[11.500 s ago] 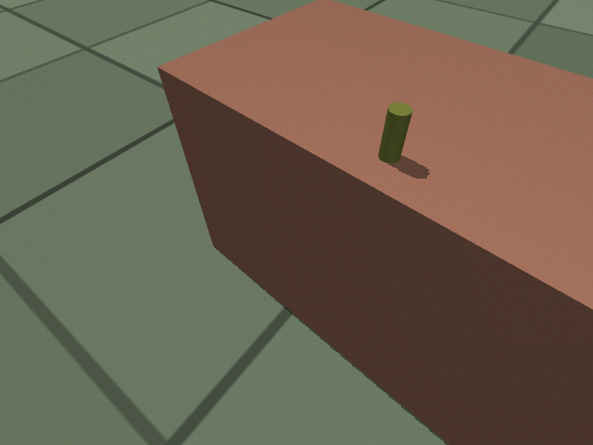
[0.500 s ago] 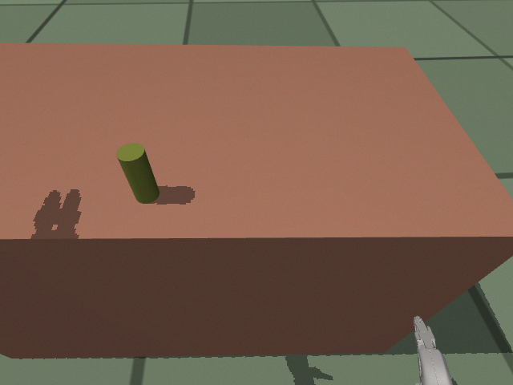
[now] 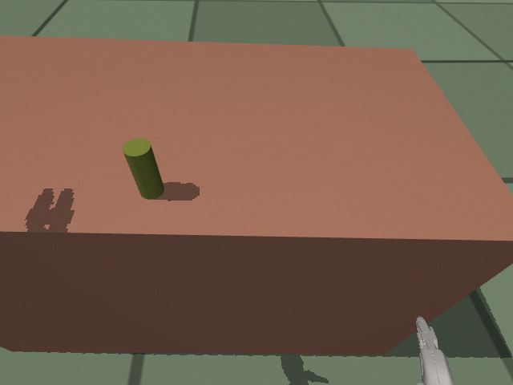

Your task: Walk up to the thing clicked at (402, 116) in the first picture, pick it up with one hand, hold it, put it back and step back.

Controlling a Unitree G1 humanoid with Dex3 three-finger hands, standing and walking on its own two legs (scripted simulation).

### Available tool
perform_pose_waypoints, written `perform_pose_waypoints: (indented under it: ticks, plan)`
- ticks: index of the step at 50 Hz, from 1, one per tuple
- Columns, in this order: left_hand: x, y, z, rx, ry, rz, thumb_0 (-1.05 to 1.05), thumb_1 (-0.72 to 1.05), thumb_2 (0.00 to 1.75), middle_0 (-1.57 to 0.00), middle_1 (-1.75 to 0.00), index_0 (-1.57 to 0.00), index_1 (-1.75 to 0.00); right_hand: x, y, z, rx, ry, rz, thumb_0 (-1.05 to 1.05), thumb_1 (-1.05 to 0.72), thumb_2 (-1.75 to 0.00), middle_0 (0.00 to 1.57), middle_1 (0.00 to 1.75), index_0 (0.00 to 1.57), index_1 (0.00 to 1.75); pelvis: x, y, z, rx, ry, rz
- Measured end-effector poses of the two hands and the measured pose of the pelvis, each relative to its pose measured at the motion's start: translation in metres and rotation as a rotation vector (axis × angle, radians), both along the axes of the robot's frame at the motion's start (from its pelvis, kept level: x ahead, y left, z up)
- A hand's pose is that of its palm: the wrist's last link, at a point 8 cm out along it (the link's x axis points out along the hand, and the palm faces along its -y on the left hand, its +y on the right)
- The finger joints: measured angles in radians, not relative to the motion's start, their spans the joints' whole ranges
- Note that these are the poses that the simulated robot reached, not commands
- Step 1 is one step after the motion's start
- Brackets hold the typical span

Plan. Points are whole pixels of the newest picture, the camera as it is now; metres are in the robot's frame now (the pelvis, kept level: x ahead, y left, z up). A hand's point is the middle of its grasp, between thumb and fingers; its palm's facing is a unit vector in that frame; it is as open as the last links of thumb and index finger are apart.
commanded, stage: approach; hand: left
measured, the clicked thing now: (145, 170) +0.45 +0.20 +0.09
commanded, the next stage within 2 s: close in in 0.34 s
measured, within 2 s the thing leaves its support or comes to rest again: neither
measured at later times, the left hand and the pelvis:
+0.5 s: hand (96, 184) +0.42 +0.27 +0.08, palm faces +0.03 -1.00 +0.04, open 17.6 cm; pelvis -0.01 +0.00 -0.02, yaw -2 degrees
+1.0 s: hand (138, 181) +0.43 +0.20 +0.08, palm faces +0.10 -0.99 +0.02, open 17.6 cm; pelvis -0.01 -0.01 -0.03, yaw -2 degrees
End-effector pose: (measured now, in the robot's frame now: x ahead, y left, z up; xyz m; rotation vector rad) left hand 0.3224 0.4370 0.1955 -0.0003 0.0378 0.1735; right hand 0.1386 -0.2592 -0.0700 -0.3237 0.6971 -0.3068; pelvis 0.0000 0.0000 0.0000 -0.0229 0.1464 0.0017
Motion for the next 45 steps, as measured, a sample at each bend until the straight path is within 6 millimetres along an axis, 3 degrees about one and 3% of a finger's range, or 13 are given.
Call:
perform_pose_waypoints:
  ticks: [6, 11, 16, 24, 31, 45]
  plan:
    - [0.005, -0.002, -0.007, 0.001, 0.018, -0.006, -0.01, -0.52, 0.06, -0.03, -0.05, -0.03, -0.06, 0.001, 0.006, -0.002, 0.012, 0.000, 0.012, -0.01, 0.53, -0.05, 0.05, 0.05, 0.06, 0.05, -0.001, 0.001, -0.001, -0.001, 0.007, 0.000]
    - [0.016, -0.016, -0.030, -0.008, 0.047, -0.039, -0.01, -0.54, 0.06, -0.03, -0.05, -0.03, -0.06, 0.001, 0.015, -0.006, 0.030, 0.003, 0.043, -0.01, 0.54, -0.04, 0.05, 0.05, 0.06, 0.05, -0.004, 0.001, -0.004, 0.000, 0.023, 0.002]
    - [0.035, -0.045, -0.064, -0.019, 0.056, -0.087, -0.01, -0.56, 0.06, -0.03, -0.06, -0.03, -0.07, -0.001, 0.017, -0.008, 0.037, 0.001, 0.052, -0.01, 0.54, -0.04, 0.05, 0.05, 0.06, 0.05, -0.006, 0.003, -0.008, -0.002, 0.042, -0.002]
    - [0.070, -0.108, -0.113, -0.049, 0.032, -0.149, -0.02, -0.58, 0.06, -0.04, -0.06, -0.04, -0.07, -0.015, 0.004, -0.008, 0.032, 0.015, 0.019, -0.01, 0.54, -0.04, 0.05, 0.05, 0.06, 0.05, -0.009, 0.003, -0.017, -0.008, 0.073, -0.025]
    - [0.080, -0.138, -0.115, -0.034, -0.026, -0.114, -0.02, -0.55, 0.06, -0.03, -0.06, -0.05, -0.06, -0.021, 0.000, -0.012, 0.065, 0.021, 0.013, -0.01, 0.54, -0.04, 0.05, 0.05, 0.06, 0.05, -0.009, 0.001, -0.023, -0.009, 0.082, -0.035]
    - [0.076, -0.172, -0.115, -0.023, -0.027, -0.075, -0.02, -0.58, 0.04, -0.04, -0.05, -0.06, -0.05, -0.021, -0.008, -0.008, 0.107, -0.023, 0.018, -0.01, 0.53, -0.05, 0.05, 0.05, 0.06, 0.05, -0.010, -0.006, -0.030, 0.007, 0.063, -0.036]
